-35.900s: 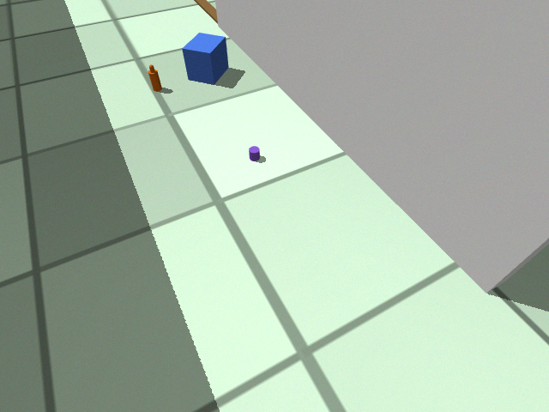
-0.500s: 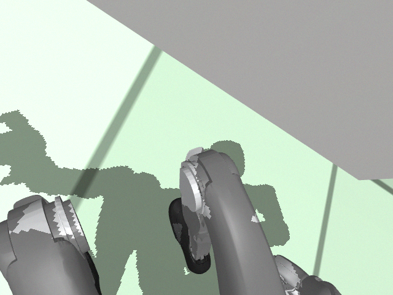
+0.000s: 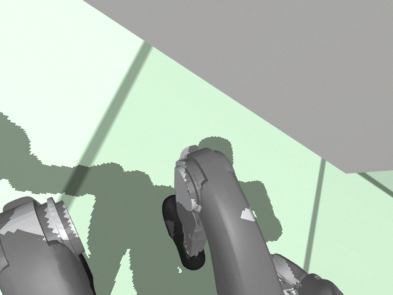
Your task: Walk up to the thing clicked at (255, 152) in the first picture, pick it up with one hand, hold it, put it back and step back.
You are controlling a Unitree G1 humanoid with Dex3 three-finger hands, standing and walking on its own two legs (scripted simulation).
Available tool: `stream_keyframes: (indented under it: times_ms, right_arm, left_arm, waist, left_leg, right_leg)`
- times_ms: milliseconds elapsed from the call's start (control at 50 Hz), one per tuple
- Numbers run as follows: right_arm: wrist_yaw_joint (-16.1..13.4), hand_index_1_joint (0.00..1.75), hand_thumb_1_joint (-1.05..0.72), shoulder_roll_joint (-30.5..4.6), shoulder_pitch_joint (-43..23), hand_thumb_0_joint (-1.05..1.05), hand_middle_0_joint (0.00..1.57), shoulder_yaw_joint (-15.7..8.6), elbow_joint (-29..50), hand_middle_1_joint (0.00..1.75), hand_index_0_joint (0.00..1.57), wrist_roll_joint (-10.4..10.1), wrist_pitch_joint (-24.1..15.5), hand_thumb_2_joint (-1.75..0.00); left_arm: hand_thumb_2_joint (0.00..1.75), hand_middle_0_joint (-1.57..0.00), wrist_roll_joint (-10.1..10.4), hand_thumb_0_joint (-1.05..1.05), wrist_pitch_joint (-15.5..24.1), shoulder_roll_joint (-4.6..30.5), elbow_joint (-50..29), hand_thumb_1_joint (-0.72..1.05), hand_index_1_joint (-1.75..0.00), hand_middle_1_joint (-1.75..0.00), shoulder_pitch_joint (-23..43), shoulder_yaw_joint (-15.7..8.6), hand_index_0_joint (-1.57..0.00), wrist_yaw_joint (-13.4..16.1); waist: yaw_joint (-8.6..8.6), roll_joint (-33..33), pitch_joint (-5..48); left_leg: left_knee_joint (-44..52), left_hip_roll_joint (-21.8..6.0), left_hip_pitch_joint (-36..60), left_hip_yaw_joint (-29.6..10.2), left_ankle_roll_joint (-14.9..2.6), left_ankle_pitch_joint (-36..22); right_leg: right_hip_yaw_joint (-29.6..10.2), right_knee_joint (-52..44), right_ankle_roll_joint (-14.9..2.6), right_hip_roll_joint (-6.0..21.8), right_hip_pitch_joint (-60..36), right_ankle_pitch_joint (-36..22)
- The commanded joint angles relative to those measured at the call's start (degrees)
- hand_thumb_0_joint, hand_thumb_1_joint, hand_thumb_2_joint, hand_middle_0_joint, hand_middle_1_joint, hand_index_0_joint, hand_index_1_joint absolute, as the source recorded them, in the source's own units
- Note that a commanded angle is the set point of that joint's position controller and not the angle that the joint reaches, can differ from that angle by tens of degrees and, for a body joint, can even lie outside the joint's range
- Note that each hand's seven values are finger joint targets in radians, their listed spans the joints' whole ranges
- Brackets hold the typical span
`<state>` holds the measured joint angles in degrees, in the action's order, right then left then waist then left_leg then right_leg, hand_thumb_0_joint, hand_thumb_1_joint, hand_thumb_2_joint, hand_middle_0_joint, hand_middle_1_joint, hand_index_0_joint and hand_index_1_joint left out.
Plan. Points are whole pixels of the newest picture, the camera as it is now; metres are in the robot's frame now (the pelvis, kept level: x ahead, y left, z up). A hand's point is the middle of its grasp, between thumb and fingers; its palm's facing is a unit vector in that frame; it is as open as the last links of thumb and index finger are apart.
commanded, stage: close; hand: left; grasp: from above
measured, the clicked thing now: out of the picture +0.41 +0.30 -0.26
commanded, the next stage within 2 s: settle in 1.16 s
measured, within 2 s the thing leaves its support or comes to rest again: leaves its support in 1.58 s
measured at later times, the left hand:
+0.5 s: hand out of the picture +0.40 +0.30 -0.24, palm faces -0.43 -0.16 -0.89, open 10.1 cm
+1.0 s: hand out of the picture +0.40 +0.30 -0.24, palm faces -0.43 -0.16 -0.89, open 8.4 cm
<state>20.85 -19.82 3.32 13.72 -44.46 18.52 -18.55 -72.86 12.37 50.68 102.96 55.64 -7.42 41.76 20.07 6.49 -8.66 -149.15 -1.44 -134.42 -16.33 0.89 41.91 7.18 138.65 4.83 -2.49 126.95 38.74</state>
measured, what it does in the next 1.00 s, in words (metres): stands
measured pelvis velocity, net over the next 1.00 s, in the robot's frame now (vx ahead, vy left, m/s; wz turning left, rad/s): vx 0.00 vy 0.00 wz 0.00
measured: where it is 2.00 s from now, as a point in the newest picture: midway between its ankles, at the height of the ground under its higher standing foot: (140, 271)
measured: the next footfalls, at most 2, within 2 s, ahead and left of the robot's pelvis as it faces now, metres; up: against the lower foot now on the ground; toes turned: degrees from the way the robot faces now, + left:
none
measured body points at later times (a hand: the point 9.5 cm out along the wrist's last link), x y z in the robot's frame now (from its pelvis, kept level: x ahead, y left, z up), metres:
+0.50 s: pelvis +0.00 +0.00 +0.01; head +0.25 +0.13 +0.35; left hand +0.42 +0.31 -0.19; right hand +0.07 -0.25 -0.06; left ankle +0.06 +0.13 -0.26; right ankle +0.12 -0.13 -0.26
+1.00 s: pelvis +0.00 +0.00 +0.01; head +0.25 +0.12 +0.35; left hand +0.42 +0.31 -0.19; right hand +0.07 -0.26 -0.05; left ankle +0.06 +0.13 -0.26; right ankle +0.12 -0.13 -0.26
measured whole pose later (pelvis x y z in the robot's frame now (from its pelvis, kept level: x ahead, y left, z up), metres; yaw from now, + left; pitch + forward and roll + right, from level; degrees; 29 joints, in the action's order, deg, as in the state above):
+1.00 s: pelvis +0.00 +0.00 +0.01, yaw +0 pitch +25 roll -14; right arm 19.9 -20.5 3.0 14.6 -43.3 17.8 -18.9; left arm -71.4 13.1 50.8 101.7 54.9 -5.0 42.2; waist 19.7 7.1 -9.9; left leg -147.6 -1.6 -132.8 -16.5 1.3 41.6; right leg 7.5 137.1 4.8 -2.5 125.7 38.2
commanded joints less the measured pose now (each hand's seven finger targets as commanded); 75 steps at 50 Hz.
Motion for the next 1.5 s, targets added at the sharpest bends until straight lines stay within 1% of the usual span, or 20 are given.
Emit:
stream_keyframes:
  times_ms: [0, 280, 360, 440, 520, 560, 620, 660, 680, 840, 940, 980, 1060, 1180, 1240, 1320, 1360, 1420, 1460, 1480]
  right_arm:
    - [-0.1, 0.3, -0.89, -18.55, 9.59, 0.0, 0.2, -4.89, -0.28, 0.3, 0.2, -0.29, -0.48, -0.9]
    - [-0.53, 0.3, -0.89, -18.63, 8.29, 0.0, 0.2, -4.9, 0.06, 0.3, 0.2, -0.44, -0.73, -0.9]
    - [-0.43, 0.3, -0.89, -18.64, 8.8, 0.0, 0.2, -4.82, 0.22, 0.3, 0.2, -0.77, -0.85, -0.9]
    - [-0.56, 0.3, -0.89, -18.63, 8.13, 0.0, 0.2, -5.09, 0.33, 0.3, 0.2, -1.01, -0.96, -0.9]
    - [-0.68, 0.3, -0.89, -19.17, 9.65, 0.0, 0.2, -4.89, 0.49, 0.3, 0.2, -1.27, -0.74, -0.9]
    - [-0.73, 0.3, -0.89, -18.63, 8.15, 0.0, 0.2, -4.85, 0.36, 0.3, 0.2, -1.03, -0.99, -0.9]
    - [-1.05, 0.3, -0.89, -19.03, 8.72, 0.0, 0.2, -5.17, 0.78, 0.3, 0.2, -1.26, -0.76, -0.9]
    - [-1.15, 0.3, -0.89, -18.92, 9.11, 0.0, 0.2, -5.2, 0.2, 0.3, 0.2, -1.06, -0.6, -0.9]
    - [-1.3, 0.3, -0.89, -18.77, 7.81, 0.0, 0.2, -5.51, 0.33, 0.3, 0.2, -1.14, -0.65, -0.9]
    - [-1.17, 0.3, -0.89, -18.65, 8.21, 0.0, 0.2, -4.55, 0.97, 0.3, 0.2, -0.89, -0.99, -0.9]
    - [-1.18, 0.3, -0.89, -18.94, 9.16, 0.0, 0.2, -4.59, 0.74, 0.3, 0.2, -1.11, -0.84, -0.9]
    - [-1.09, 0.3, -0.89, -19.11, 10.09, 0.0, 0.2, -4.5, 0.38, 0.3, 0.2, -1.03, -0.78, -0.9]
    - [-1.24, 0.3, -0.89, -18.66, 9.13, 0.0, 0.2, -4.66, 0.62, 0.3, 0.2, -1.21, -0.79, -0.9]
    - [-1.41, 0.3, -0.89, -18.5, 10.41, 0.0, 0.2, -3.96, 1.18, 0.3, 0.2, -1.24, -0.1, -0.9]
    - [-1.61, 0.3, -0.89, -18.64, 9.1, 0.0, 0.2, -3.96, 1.23, 0.3, 0.2, -1.09, -0.1, -0.9]
    - [-2.12, 0.3, -0.91, -19.1, 9.98, 0.0, 0.2, -4.14, 1.36, 0.3, 0.2, -0.79, 0.72, -0.9]
    - [-2.11, 0.3, -0.91, -18.39, 9.98, 0.0, 0.2, -3.55, 1.7, 0.3, 0.2, -0.79, 0.75, -0.9]
    - [-2.37, 0.3, -0.91, -18.48, 10.09, 0.0, 0.2, -4.09, 1.67, 0.3, 0.2, -1.27, 0.77, -0.9]
    - [-2.63, 0.3, -0.91, -18.37, 11.02, 0.0, 0.2, -4.88, 1.09, 0.3, 0.2, -1.47, 1.18, -0.9]
    - [-2.36, 0.3, -0.91, -18.07, 11.06, 0.0, 0.2, -5.04, 1.33, 0.3, 0.2, -1.36, 1.08, -0.9]
  left_arm:
    - [0.62, -0.37, 0.86, 0.0, 0.38, 10.55, -4.87, -0.07, -0.76, -0.8, 12.59, 0.03, -0.41, 1.37]
    - [0.52, -0.48, 0.84, 0.0, 0.71, 8.68, -6.52, 0.08, -0.67, -0.72, 13.05, 2.61, -0.52, 3.01]
    - [0.53, -0.54, 1.17, 0.0, 0.26, 10.1, -6.31, 0.15, -0.66, -0.7, 13.49, 1.39, -0.58, 3.0]
    - [0.49, -0.55, 1.59, 0.0, 0.17, 9.28, -6.34, 0.17, -0.63, -0.68, 13.16, 2.18, -0.6, 2.51]
    - [0.47, -0.58, 1.17, 0.0, 0.44, 11.46, -5.98, 0.2, -0.61, -0.65, 13.1, 0.72, -0.62, 2.65]
    - [0.47, -0.61, 1.55, 0.0, 0.34, 9.88, -6.59, 0.25, -0.62, -0.67, 13.42, 2.0, -0.65, 2.33]
    - [0.45, -0.65, 1.6, 0.0, 0.63, 10.76, -6.61, 0.31, -0.6, -0.65, 13.52, 1.48, -0.7, 2.26]
    - [0.44, -0.65, 1.34, 0.0, 0.61, 10.08, -6.18, 0.3, -0.59, -0.64, 13.18, 1.53, -0.69, 2.38]
    - [0.44, -0.65, 1.63, 0.0, 0.75, 8.64, -6.84, 0.3, -0.59, -0.63, 12.97, 2.79, -0.69, 2.2]
    - [0.37, -0.73, 2.0, 0.0, 1.06, 9.42, -7.0, 0.41, -0.52, -0.58, 12.59, 2.84, -0.78, 2.61]
    - [0.4, -0.8, 2.54, 0.0, 0.7, 10.39, -6.75, 0.49, -0.52, -0.57, 12.88, 2.2, -0.84, 2.15]
    - [0.41, -0.82, 2.21, 0.0, 0.6, 11.66, -6.85, 0.52, -0.53, -0.58, 13.02, 0.54, -0.86, 2.27]
    - [0.41, -0.87, 2.59, 0.0, 0.2, 10.06, -6.27, 0.59, -0.53, -0.58, 12.65, 1.98, -0.91, 1.38]
    - [0.42, -0.91, 2.38, 0.0, 0.48, 11.26, -4.68, 0.64, -0.53, -0.57, 11.86, 0.62, -0.96, 0.91]
    - [0.45, -0.95, 2.41, 0.0, 0.76, 10.6, -5.03, 0.69, -0.54, -0.58, 11.89, 1.96, -0.99, 0.48]
    - [0.51, -0.93, 2.36, 0.0, 0.78, 12.43, -5.23, 0.61, -0.61, -0.66, 11.4, 0.39, -0.99, 0.62]
    - [0.54, -0.95, 2.17, 0.0, 0.52, 11.9, -5.04, 0.63, -0.62, -0.67, 12.01, 1.24, -1.0, -0.2]
    - [0.57, -0.97, 2.58, 0.0, 0.56, 13.03, -7.15, 0.64, -0.63, -0.67, 12.4, 0.31, -1.02, -0.79]
    - [0.58, -0.97, 2.36, 0.0, 0.68, 14.23, -10.24, 0.65, -0.63, -0.67, 11.32, -1.93, -1.02, -0.47]
    - [0.58, -0.98, 1.8, 0.0, 0.57, 13.48, -10.69, 0.66, -0.64, -0.68, 12.02, -1.19, -1.03, -0.74]
  waist:
    - [3.26, -26.56, 34.65]
    - [3.64, -25.71, 33.88]
    - [3.56, -25.52, 33.52]
    - [3.65, -25.5, 33.17]
    - [3.51, -25.49, 34.17]
    - [3.65, -24.95, 33.1]
    - [3.6, -24.85, 32.49]
    - [3.52, -25.8, 33.4]
    - [3.54, -25.08, 33.02]
    - [3.3, -25.53, 33.45]
    - [3.73, -24.65, 33.33]
    - [3.19, -25.53, 34.67]
    - [3.55, -25.54, 33.68]
    - [3.33, -24.55, 34.12]
    - [3.51, -25.37, 32.74]
    - [2.59, -25.94, 34.03]
    - [3.51, -25.72, 33.5]
    - [2.56, -25.48, 34.93]
    - [0.81, -28.35, 38.27]
    - [1.34, -29.85, 37.98]
  left_leg:
    - [16.35, -0.71, 27.34, 7.51, -0.73, -12.0]
    - [16.53, -0.9, 26.78, 7.27, -0.6, -10.32]
    - [16.39, -0.91, 26.63, 7.44, -0.67, -10.92]
    - [16.92, -1.07, 26.86, 7.24, -0.56, -9.94]
    - [16.72, -0.93, 27.04, 7.51, -0.74, -12.12]
    - [16.82, -1.02, 26.58, 7.32, -0.66, -10.41]
    - [17.1, -1.01, 25.97, 7.54, -0.81, -8.53]
    - [17.63, -0.97, 26.9, 7.4, -0.55, -9.68]
    - [17.35, -1.02, 26.38, 7.27, -0.6, -8.63]
    - [16.6, -1.0, 27.54, 7.53, -0.55, -10.47]
    - [16.97, -1.03, 26.93, 7.53, -0.65, -10.37]
    - [17.38, -1.01, 27.75, 7.21, -0.54, -12.2]
    - [16.91, -1.0, 26.83, 7.72, -0.59, -10.33]
    - [16.81, -0.9, 26.52, 7.52, -0.82, -12.04]
    - [17.33, -0.93, 26.41, 7.21, -0.66, -10.49]
    - [18.6, -1.06, 26.76, 7.07, -0.48, -10.33]
    - [17.65, -0.92, 26.6, 7.59, -0.65, -9.91]
    - [17.23, -0.87, 26.34, 7.83, -0.86, -10.05]
    - [18.25, -0.84, 28.39, 7.81, -0.48, -12.07]
    - [17.93, -0.81, 28.58, 7.84, -0.41, -12.07]
  right_leg:
    - [8.99, -11.23, -5.2, -2.31, -17.92, -14.54]
    - [9.13, -12.25, -5.23, -2.31, -17.67, -13.46]
    - [8.85, -12.32, -5.13, -2.2, -18.26, -14.1]
    - [8.68, -12.2, -5.31, -2.27, -17.94, -13.17]
    - [8.64, -12.67, -5.21, -2.35, -19.41, -15.06]
    - [8.82, -12.6, -5.14, -2.15, -18.28, -13.35]
    - [8.58, -13.21, -5.24, -2.17, -17.89, -11.85]
    - [8.73, -12.84, -5.44, -2.22, -18.21, -12.73]
    - [8.61, -12.93, -5.39, -2.21, -17.73, -11.77]
    - [8.77, -12.79, -5.08, -2.07, -18.58, -13.55]
    - [8.51, -13.29, -5.15, -2.15, -19.52, -13.62]
    - [8.92, -12.8, -5.28, -2.23, -19.46, -14.92]
    - [8.38, -13.11, -5.22, -2.23, -19.28, -13.68]
    - [8.7, -12.65, -5.16, -2.3, -19.77, -15.03]
    - [8.94, -12.63, -5.27, -2.14, -18.28, -13.35]
    - [8.78, -13.14, -5.49, -2.45, -19.56, -13.05]
    - [8.5, -12.92, -5.3, -2.29, -19.38, -13.12]
    - [7.96, -13.31, -5.21, -2.27, -19.73, -13.12]
    - [8.02, -13.02, -5.56, -2.36, -20.72, -14.51]
    - [8.31, -12.01, -5.62, -2.1, -18.94, -14.69]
